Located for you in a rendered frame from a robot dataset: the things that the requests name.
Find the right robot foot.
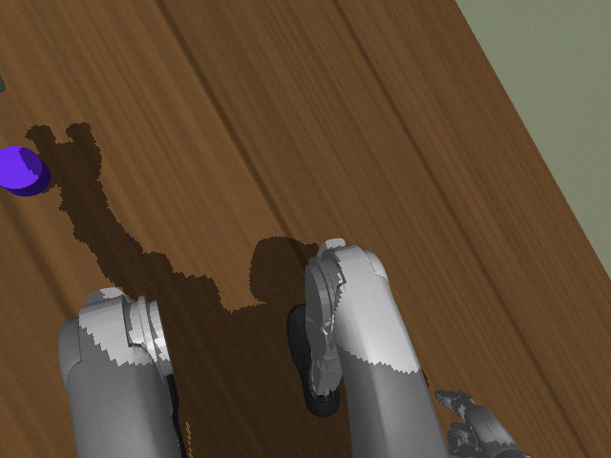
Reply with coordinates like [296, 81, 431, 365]
[286, 303, 340, 418]

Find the left robot foot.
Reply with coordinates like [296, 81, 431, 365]
[166, 374, 186, 458]

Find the right robot hand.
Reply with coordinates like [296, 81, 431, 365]
[434, 390, 519, 458]

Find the tin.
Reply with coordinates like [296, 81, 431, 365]
[0, 146, 51, 197]

